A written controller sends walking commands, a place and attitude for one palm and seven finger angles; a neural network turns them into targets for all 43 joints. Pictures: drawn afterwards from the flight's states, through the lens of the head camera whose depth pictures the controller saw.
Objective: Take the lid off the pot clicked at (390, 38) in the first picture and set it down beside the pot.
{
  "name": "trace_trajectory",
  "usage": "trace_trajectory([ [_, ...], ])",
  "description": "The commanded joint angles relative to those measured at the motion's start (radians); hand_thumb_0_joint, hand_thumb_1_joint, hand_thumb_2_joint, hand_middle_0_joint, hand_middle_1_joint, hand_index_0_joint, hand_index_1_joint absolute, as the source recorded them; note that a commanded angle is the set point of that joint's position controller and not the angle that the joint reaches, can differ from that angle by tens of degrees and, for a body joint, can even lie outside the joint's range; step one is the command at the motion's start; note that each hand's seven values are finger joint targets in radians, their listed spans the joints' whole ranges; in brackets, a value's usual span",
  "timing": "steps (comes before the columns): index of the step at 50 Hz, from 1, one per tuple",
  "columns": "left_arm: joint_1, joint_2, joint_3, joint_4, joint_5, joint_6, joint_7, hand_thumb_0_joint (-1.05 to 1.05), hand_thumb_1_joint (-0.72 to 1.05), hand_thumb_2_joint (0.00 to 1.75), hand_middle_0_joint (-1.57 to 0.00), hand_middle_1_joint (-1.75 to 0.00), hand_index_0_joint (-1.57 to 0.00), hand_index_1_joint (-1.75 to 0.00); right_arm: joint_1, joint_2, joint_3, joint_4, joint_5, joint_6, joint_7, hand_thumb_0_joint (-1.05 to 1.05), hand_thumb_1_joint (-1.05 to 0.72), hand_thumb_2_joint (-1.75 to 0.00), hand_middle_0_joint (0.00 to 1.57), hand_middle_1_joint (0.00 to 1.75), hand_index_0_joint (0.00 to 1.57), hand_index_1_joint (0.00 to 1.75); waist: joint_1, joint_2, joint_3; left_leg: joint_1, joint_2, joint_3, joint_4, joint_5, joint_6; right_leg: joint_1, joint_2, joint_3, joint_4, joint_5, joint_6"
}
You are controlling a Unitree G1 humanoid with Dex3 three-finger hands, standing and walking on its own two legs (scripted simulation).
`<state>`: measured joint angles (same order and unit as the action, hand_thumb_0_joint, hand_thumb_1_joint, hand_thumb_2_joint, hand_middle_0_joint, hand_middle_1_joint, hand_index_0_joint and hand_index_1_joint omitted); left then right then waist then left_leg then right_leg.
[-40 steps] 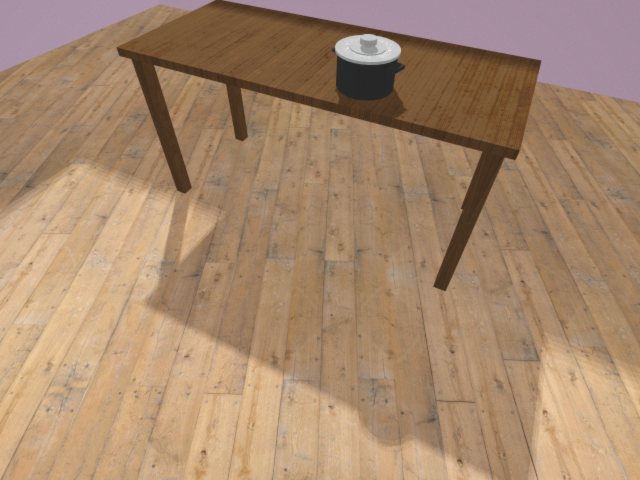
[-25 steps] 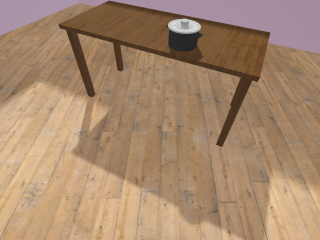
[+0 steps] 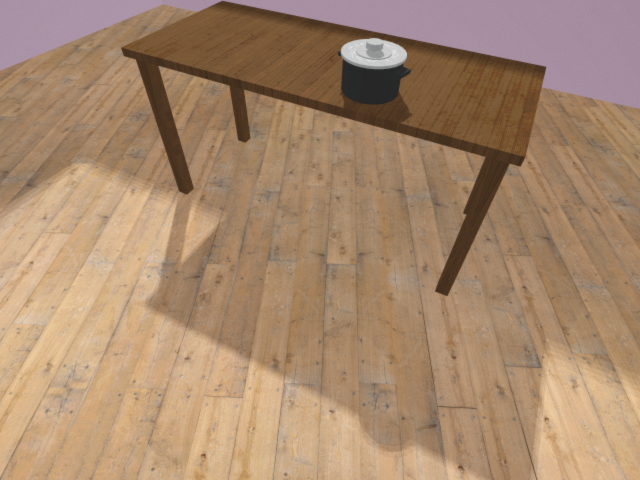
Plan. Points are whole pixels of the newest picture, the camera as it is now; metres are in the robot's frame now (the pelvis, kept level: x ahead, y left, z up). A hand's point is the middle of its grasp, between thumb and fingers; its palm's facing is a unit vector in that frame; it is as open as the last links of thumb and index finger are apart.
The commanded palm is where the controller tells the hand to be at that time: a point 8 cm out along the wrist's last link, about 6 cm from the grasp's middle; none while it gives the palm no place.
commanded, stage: walk to a spot facing it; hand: left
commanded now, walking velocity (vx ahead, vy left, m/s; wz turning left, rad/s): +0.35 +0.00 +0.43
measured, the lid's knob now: (374, 44) +1.21 -0.08 +0.04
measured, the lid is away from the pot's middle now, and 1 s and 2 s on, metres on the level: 0.00 0.00 0.00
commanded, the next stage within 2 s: turn to face it in 0.94 s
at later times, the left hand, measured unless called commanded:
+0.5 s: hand out of the picture +0.12 +0.23 -0.18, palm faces +0.16 -0.98 -0.15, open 7.4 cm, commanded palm none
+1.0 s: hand (182, 392) +0.29 +0.25 -0.19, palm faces +0.39 -0.90 -0.19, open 7.2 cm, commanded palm none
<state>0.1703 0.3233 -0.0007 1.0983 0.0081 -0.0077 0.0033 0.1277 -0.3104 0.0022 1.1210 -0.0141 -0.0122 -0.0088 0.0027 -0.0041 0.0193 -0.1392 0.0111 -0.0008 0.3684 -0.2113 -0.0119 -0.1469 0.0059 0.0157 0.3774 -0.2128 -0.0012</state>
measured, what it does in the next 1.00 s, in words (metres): walks ahead, turning left: right foot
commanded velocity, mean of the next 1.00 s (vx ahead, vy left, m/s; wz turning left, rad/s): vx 0.33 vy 0.00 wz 0.37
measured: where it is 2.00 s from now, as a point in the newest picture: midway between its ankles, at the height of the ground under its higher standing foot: (276, 398)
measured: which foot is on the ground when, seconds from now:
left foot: down 0.00-0.70, up 0.72-1.00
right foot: down 0.00-0.24, up 0.26-0.68, down 0.70-1.00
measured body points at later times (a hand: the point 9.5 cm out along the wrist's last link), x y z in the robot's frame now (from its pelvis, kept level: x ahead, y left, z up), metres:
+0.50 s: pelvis +0.12 +0.05 +0.00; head +0.14 +0.07 +0.45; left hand +0.12 +0.28 -0.17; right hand +0.05 -0.16 -0.15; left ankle +0.03 +0.12 -0.75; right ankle +0.21 -0.09 -0.68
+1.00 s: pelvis +0.33 +0.06 -0.01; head +0.34 +0.09 +0.44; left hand +0.27 +0.30 -0.17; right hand +0.51 -0.15 -0.13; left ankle +0.39 +0.20 -0.71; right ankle +0.35 -0.07 -0.75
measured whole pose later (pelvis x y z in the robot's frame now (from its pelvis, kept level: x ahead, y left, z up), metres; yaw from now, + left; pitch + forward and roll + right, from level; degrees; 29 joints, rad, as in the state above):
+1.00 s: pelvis +0.33 +0.06 -0.01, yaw +21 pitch +0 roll -3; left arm 0.30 0.21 0.07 1.02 0.03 -0.06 0.01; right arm 0.17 -0.22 -0.09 0.95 -0.03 -0.01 0.04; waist -0.01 -0.01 0.03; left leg -0.56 0.11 0.09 0.84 -0.26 0.01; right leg -0.15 -0.09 -0.26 0.47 -0.29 0.03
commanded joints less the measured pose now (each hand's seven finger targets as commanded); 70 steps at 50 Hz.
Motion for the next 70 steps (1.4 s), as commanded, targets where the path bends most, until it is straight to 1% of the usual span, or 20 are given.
trace_trajectory([
  [1,0.087,0.105,0.03,-0.036,0.011,0.007,0.006,0.0,0.9,0.9,-0.2,-0.3,-0.2,-0.3,0.061,-0.075,-0.016,-0.041,-0.006,-0.001,0.001,0.0,-0.9,-0.9,0.2,0.3,0.2,0.3,0.018,-0.054,0.015,-0.124,0.047,-0.06,0.022,-0.2,0.034,0.003,-0.134,0.123,-0.085,-0.299,-0.031],
  [5,0.183,0.156,0.068,-0.061,0.015,-0.004,0.009,0.0,0.9,0.9,-0.2,-0.3,-0.2,-0.3,0.055,-0.051,-0.036,-0.103,-0.008,-0.003,0.007,0.0,-0.9,-0.9,0.2,0.3,0.2,0.3,0.046,-0.183,0.104,-0.362,0.024,0.027,0.357,-0.274,0.025,0.043,-0.341,0.327,-0.221,-0.471,-0.174],
  [10,0.118,0.084,0.072,-0.09,0.013,-0.021,0.003,0.0,0.9,0.9,-0.2,-0.3,-0.2,-0.3,0.267,0.015,-0.045,-0.068,0.001,-0.033,0.017,0.0,-0.9,-0.9,0.2,0.3,0.2,0.3,-0.06,-0.025,0.06,0.036,0.006,0.071,0.081,-0.125,0.04,-0.184,-0.22,0.01,0.034,-0.238,-0.101],
  [12,0.06,-0.029,0.05,-0.158,0.01,-0.02,-0.008,0.0,0.9,0.9,-0.2,-0.3,-0.2,-0.3,0.494,-0.129,-0.09,-0.022,-0.017,-0.04,-0.004,0.0,-0.9,-0.9,0.2,0.3,0.2,0.3,-0.132,0.335,0.08,0.187,0.351,-0.547,-0.216,-0.367,0.206,-0.552,-0.004,-0.146,0.586,-0.379,0.0],
  [13,-0.002,-0.002,0.057,-0.178,0.022,-0.031,-0.001,0.0,0.9,0.9,-0.2,-0.3,-0.2,-0.3,0.496,-0.093,-0.079,-0.022,-0.01,-0.039,-0.01,0.0,-0.9,-0.9,0.2,0.3,0.2,0.3,-0.121,0.192,0.114,0.153,0.372,-0.583,-0.223,-0.317,0.258,-0.614,-0.059,-0.029,0.728,-0.332,-0.024],
  [19,0.08,-0.069,0.056,-0.125,0.019,-0.03,-0.021,0.0,0.9,0.9,-0.2,-0.3,-0.2,-0.3,0.377,0.034,-0.053,-0.028,0.009,-0.087,-0.025,0.0,-0.9,-0.9,0.2,0.3,0.2,0.3,-0.017,0.092,0.07,0.093,0.226,-0.212,-0.196,0.13,0.223,-0.549,-0.134,-0.03,0.699,-0.042,0.019],
  [28,-0.102,-0.107,0.068,-0.207,0.009,-0.04,-0.027,0.0,0.9,0.9,-0.2,-0.3,-0.2,-0.3,0.421,0.05,-0.072,0.01,-0.003,-0.083,-0.026,0.0,-0.9,-0.9,0.2,0.3,0.2,0.3,-0.054,0.122,0.121,0.079,0.215,-0.121,-0.182,0.216,0.205,-0.449,-0.108,-0.097,0.325,0.051,0.014],
  [32,0.046,-0.079,0.087,-0.173,0.014,-0.056,-0.024,0.0,0.9,0.9,-0.2,-0.3,-0.2,-0.3,0.378,0.024,-0.08,0.006,-0.006,-0.076,-0.026,0.0,-0.9,-0.9,0.2,0.3,0.2,0.3,0.027,0.088,0.062,0.021,0.188,-0.087,0.044,0.418,0.17,-0.133,-0.04,-0.144,0.199,0.041,-0.02],
  [33,0.214,-0.039,0.099,-0.122,0.02,-0.067,-0.018,0.0,0.9,0.9,-0.2,-0.3,-0.2,-0.3,0.372,0.029,-0.08,0.002,-0.002,-0.074,-0.022,0.0,-0.9,-0.9,0.2,0.3,0.2,0.3,0.094,0.037,-0.032,-0.051,0.134,-0.06,0.26,0.42,0.134,0.103,-0.042,-0.124,0.161,0.053,-0.036],
  [35,0.436,0.16,0.14,-0.068,0.017,-0.077,0.008,0.0,0.9,0.9,-0.2,-0.3,-0.2,-0.3,0.412,0.107,-0.064,-0.069,0.016,-0.076,-0.008,0.0,-0.9,-0.9,0.2,0.3,0.2,0.3,0.12,-0.295,-0.254,-0.467,-0.057,-0.006,0.939,-0.34,0.07,0.439,-0.551,0.579,-0.088,-0.052,-0.207],
  [36,0.357,0.116,0.137,-0.082,0.01,-0.067,0.009,0.0,0.9,0.9,-0.2,-0.3,-0.2,-0.3,0.313,0.091,-0.081,-0.084,0.009,-0.074,-0.003,0.0,-0.9,-0.9,0.2,0.3,0.2,0.3,0.124,-0.134,-0.155,-0.505,0.017,-0.04,1.023,-0.297,0.083,0.294,-0.519,0.509,-0.127,-0.244,-0.222],
  [38,0.198,-0.007,0.099,-0.114,0.018,-0.069,0.014,0.0,0.9,0.9,-0.2,-0.3,-0.2,-0.3,0.202,0.105,-0.079,-0.11,-0.008,-0.059,0.012,0.0,-0.9,-0.9,0.2,0.3,0.2,0.3,0.06,-0.138,0.035,-0.519,0.101,-0.037,1.021,-0.149,0.074,-0.023,-0.44,0.318,-0.166,-0.314,-0.171],
  [42,0.112,-0.045,0.082,-0.137,0.028,-0.078,0.02,0.0,0.9,0.9,-0.2,-0.3,-0.2,-0.3,0.219,0.13,-0.08,-0.123,-0.011,-0.008,0.029,0.0,-0.9,-0.9,0.2,0.3,0.2,0.3,-0.034,-0.13,0.051,-0.418,0.131,0.007,0.811,-0.09,0.024,-0.208,-0.366,-0.003,-0.199,-0.123,-0.124],
  [50,0.141,0.053,0.105,-0.146,0.028,-0.062,0.01,0.0,0.9,0.9,-0.2,-0.3,-0.2,-0.3,0.049,0.083,-0.076,-0.246,-0.007,-0.022,0.064,0.0,-0.9,-0.9,0.2,0.3,0.2,0.3,-0.001,-0.096,0.046,-0.255,0.072,0.131,0.36,-0.055,0.025,-0.098,-0.376,-0.158,-0.082,0.03,-0.089],
  [52,0.136,0.07,0.11,-0.152,0.02,-0.052,0.006,0.0,0.9,0.9,-0.2,-0.3,-0.2,-0.3,0.169,0.031,-0.09,-0.223,-0.014,-0.027,0.054,0.0,-0.9,-0.9,0.2,0.3,0.2,0.3,-0.066,-0.021,-0.007,-0.032,0.011,0.168,0.222,-0.019,0.034,-0.129,-0.331,-0.24,0.165,0.154,-0.056],
  [53,0.18,0.023,0.098,-0.159,0.012,-0.045,0.0,0.0,0.9,0.9,-0.2,-0.3,-0.2,-0.3,0.29,-0.054,-0.107,-0.196,-0.022,-0.035,0.037,0.0,-0.9,-0.9,0.2,0.3,0.2,0.3,-0.109,0.169,-0.104,0.187,0.112,-0.019,0.118,0.005,0.081,-0.255,-0.234,-0.268,0.453,0.077,-0.01],
  [54,0.19,-0.043,0.074,-0.191,0.003,-0.044,-0.006,0.0,0.9,0.9,-0.2,-0.3,-0.2,-0.3,0.38,-0.167,-0.124,-0.183,-0.018,-0.044,0.017,0.0,-0.9,-0.9,0.2,0.3,0.2,0.3,-0.124,0.437,-0.159,0.31,0.398,-0.441,-0.036,0.262,0.193,-0.498,-0.065,-0.233,0.765,-0.43,0.053],
  [55,0.154,-0.018,0.066,-0.208,0.008,-0.041,0.005,0.0,0.9,0.9,-0.2,-0.3,-0.2,-0.3,0.378,-0.178,-0.11,-0.181,-0.005,-0.031,0.008,0.0,-0.9,-0.9,0.2,0.3,0.2,0.3,-0.124,0.231,-0.164,0.271,0.475,-0.446,-0.042,0.296,0.255,-0.518,-0.092,-0.104,0.879,-0.434,0.018],
  [61,0.281,-0.081,0.056,-0.068,0.007,0.006,0.011,0.0,0.9,0.9,-0.2,-0.3,-0.2,-0.3,0.096,0.01,-0.042,-0.196,-0.001,-0.062,-0.02,0.0,-0.9,-0.9,0.2,0.3,0.2,0.3,0.029,0.115,-0.073,-0.044,0.299,0.051,-0.065,0.55,0.146,-0.322,-0.116,-0.014,0.79,-0.136,0.033],
  [70,0.142,-0.107,0.08,-0.164,0.017,0.039,-0.003,0.0,0.9,0.9,-0.2,-0.3,-0.2,-0.3,0.117,-0.012,-0.085,-0.176,-0.008,-0.02,-0.025,0.0,-0.9,-0.9,0.2,0.3,0.2,0.3,-0.015,0.129,0.003,0.003,0.359,0.133,-0.036,0.395,0.164,-0.297,-0.089,-0.094,0.446,-0.138,0.038],
])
